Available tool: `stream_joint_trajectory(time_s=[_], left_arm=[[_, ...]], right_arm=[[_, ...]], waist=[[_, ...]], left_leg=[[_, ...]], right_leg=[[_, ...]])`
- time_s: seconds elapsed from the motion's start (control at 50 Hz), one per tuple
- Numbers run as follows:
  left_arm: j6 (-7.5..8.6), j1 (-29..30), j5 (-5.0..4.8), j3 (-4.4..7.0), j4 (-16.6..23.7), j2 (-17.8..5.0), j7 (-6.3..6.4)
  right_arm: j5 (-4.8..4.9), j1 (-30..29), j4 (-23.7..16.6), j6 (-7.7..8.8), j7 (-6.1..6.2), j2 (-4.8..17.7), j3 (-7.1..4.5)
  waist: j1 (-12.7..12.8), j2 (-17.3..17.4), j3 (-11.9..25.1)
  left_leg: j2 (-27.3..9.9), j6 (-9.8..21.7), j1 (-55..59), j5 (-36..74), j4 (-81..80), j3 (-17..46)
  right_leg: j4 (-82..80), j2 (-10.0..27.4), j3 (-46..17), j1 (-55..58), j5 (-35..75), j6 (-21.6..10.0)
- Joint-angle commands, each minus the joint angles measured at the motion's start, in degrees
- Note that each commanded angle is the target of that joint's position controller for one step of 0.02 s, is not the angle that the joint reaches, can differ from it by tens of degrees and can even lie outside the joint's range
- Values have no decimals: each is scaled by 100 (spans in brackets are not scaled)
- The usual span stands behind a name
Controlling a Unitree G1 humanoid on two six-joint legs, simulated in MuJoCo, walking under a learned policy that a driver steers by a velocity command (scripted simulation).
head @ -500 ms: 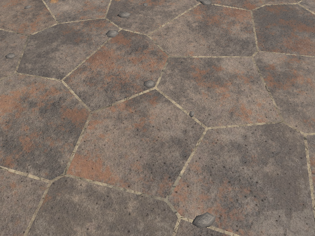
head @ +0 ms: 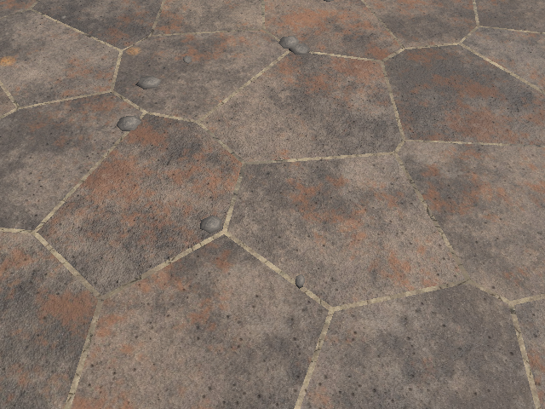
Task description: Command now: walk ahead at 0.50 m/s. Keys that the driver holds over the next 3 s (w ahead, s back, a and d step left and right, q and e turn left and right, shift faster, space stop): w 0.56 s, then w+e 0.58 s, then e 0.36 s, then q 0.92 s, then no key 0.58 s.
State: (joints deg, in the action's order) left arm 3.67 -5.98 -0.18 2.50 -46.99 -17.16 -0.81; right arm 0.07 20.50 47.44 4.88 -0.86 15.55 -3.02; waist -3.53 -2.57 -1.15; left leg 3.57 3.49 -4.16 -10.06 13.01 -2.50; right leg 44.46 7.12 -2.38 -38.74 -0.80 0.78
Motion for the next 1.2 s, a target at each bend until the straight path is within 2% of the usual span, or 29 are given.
stream_joint_trajectory(time_s=[0.02,0.08,0.14,0.18,0.2,0.22,0.24,0.26,0.28,0.3,0.32,0.34,0.4,0.54,0.6,0.64,0.68,0.72,0.74,0.76,0.78,0.8,0.84,0.86,0.9,0.96,1.06,1.14,1.2], left_arm=[[89,513,-22,-9,392,-184,-61],[123,914,-59,-11,566,-258,-142],[173,871,-57,26,622,-404,-215],[194,77,-39,157,402,-633,-193],[190,-870,-24,304,117,-935,-138],[166,-1678,74,440,-1,-1503,-87],[131,-1900,-13,416,-97,-1425,-118],[138,-1669,-85,282,-64,-993,-114],[138,-1227,-74,232,23,-834,-99],[140,-857,-23,189,92,-689,-97],[158,-632,37,141,129,-521,-108],[179,-539,88,118,126,-443,-114],[257,-613,34,153,-3,-558,-91],[172,-1206,-44,187,-311,-781,57],[81,-1629,-93,193,-517,-803,66],[2,-1710,-115,223,-582,-856,98],[-48,-1629,-126,271,-582,-947,136],[-83,-1421,-99,254,-519,-910,144],[-67,-1372,-2,143,-370,-620,137],[35,-2136,-37,-49,-287,76,113],[110,-1964,-138,36,-356,-323,96],[131,-1504,-279,175,-196,-750,90],[82,-1057,-202,205,-95,-644,128],[3,-1186,-179,241,-129,-548,135],[-160,-1300,-187,221,-123,-274,123],[-275,-997,-134,234,89,-205,124],[-191,-154,-93,166,387,-72,-68],[-204,462,-94,147,719,-112,-187],[-223,183,-22,277,831,-354,-241]], right_arm=[[55,-125,-259,78,68,995,-227],[90,158,-44,-1,84,1038,-247],[115,173,78,-100,127,1100,-285],[110,-3,78,-172,153,1132,-284],[60,33,45,-197,171,958,-209],[-26,498,-139,-131,149,505,-43],[7,780,-63,-6,119,201,57],[161,258,-127,88,79,801,-91],[238,-193,-271,142,67,933,-126],[172,-439,-312,148,99,901,-129],[101,-480,-312,111,117,846,-157],[82,-357,-285,53,116,741,-153],[43,-374,-305,-86,141,510,-119],[45,-1718,-674,-13,41,264,-9],[81,-2283,-889,36,-49,291,6],[85,-2431,-995,88,-114,376,-12],[77,-2199,-954,133,-137,542,-67],[53,-1051,-628,167,-76,885,-252],[-45,-38,-437,163,-11,1229,-371],[-86,431,-317,93,5,1695,-493],[-43,466,-337,71,8,1151,-349],[-18,28,-375,75,30,870,-250],[-33,-695,-390,98,25,546,-157],[-69,-908,-376,145,20,433,-128],[-73,-1112,-313,202,9,424,-152],[-103,-1072,-180,240,61,614,-230],[-66,-856,-37,147,168,856,-307],[57,-513,123,3,184,1036,-386],[156,-728,72,-170,236,1242,-452]], waist=[[31,558,-211],[-69,568,-333],[72,658,-259],[547,738,226],[923,602,884],[935,-392,1847],[874,-1329,2326],[997,-808,1670],[885,-531,963],[732,-171,566],[559,-152,316],[408,-283,314],[281,-191,177],[692,-29,-160],[876,11,-342],[816,-40,-374],[605,-142,-235],[-27,-132,474],[-436,173,1355],[-214,1583,2257],[-346,1642,2391],[-295,1292,1434],[17,802,467],[224,945,314],[400,912,113],[446,682,-90],[173,501,-266],[-17,463,-448],[309,697,-171]], left_leg=[[-1419,833,-387,926,-668,649],[-1673,794,201,939,-452,723],[-1888,658,743,1518,-42,807],[-1664,469,759,3115,916,584],[-1343,290,255,3161,2084,341],[-720,-79,-1674,1331,4243,49],[30,-264,-3144,-2348,5519,606],[-309,-177,-3803,-2276,6074,1021],[-616,-99,-4008,-1719,5984,822],[-870,-107,-3819,-1204,5697,683],[-1047,-133,-3528,-861,5391,681],[-1141,-160,-3185,-656,5250,707],[-1215,-324,-3119,-316,4770,616],[-980,-428,-3166,1570,2416,304],[-846,-383,-3256,1514,1897,322],[-780,-304,-3279,1209,1622,423],[-681,-207,-2823,851,1452,431],[-467,31,-1036,779,1252,211],[-1182,348,731,926,1619,856],[-2641,1151,2906,-139,1293,3244],[-2785,1161,2745,-847,644,4182],[-2620,907,1985,-1078,470,3361],[-2214,717,475,-439,44,2132],[-2055,640,3,-126,-151,1673],[-1957,674,-502,297,-456,1087],[-1966,752,-536,802,-655,457],[-1807,605,-235,1145,-702,-484],[-2041,511,530,1349,-466,-739],[-2035,280,854,4187,716,-978]], right_leg=[[-830,-156,158,420,757,19],[-1254,-227,109,263,538,-105],[-1521,-316,142,427,-97,-334],[-1721,-636,466,1636,-325,-549],[-1594,-536,365,3054,-168,-743],[-1493,868,-1625,5310,-388,-1452],[-2419,1498,-3753,6198,-1511,-1970],[-2681,1339,-3468,5774,-2201,-1719],[-2812,1180,-2712,4991,-1992,-1508],[-2967,976,-2160,4218,-1487,-1413],[-3146,778,-1743,3628,-976,-1361],[-3296,660,-1494,3295,-667,-1348],[-3624,563,-932,2942,104,-1465],[-3789,265,-96,3198,459,-1207],[-3585,469,-285,3659,408,-1228],[-3305,648,-481,4021,589,-1187],[-2975,750,-662,4178,934,-1095],[-1748,376,-468,3849,2023,-876],[-248,17,-254,2853,1116,-673],[1895,-914,200,557,-1612,-241],[2720,-846,-504,-14,-3227,-249],[2986,-547,-534,-408,-2891,-303],[2589,-112,-330,-160,-2085,-300],[2369,53,-387,189,-1827,-292],[2212,127,-328,460,-1617,-229],[1701,178,-378,95,-1000,-122],[67,56,57,193,271,-131],[-587,-38,317,35,-7,-300],[-791,-522,776,715,-758,-532]])
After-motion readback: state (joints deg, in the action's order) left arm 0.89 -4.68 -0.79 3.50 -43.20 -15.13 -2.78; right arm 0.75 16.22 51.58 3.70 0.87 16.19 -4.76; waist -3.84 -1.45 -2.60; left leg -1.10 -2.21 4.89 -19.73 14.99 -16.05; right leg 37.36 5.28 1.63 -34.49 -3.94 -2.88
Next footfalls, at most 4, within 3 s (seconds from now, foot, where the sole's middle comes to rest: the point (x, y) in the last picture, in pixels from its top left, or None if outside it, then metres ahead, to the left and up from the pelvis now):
0.20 right None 0.30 -0.15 -0.79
0.74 left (230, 364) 0.61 0.08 -0.79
1.26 right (340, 286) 0.82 -0.23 -0.79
1.72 left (274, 243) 0.98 -0.05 -0.79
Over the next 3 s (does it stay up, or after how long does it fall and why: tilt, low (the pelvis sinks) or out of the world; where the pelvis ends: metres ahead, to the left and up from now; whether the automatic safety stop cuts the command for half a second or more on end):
stays up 0.89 -0.13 -0.01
